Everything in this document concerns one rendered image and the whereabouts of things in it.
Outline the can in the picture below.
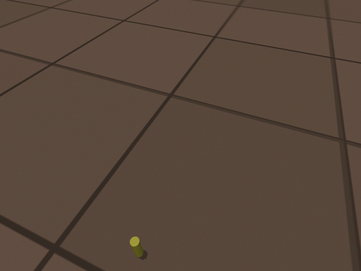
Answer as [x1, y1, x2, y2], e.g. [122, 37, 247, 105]
[130, 237, 143, 257]

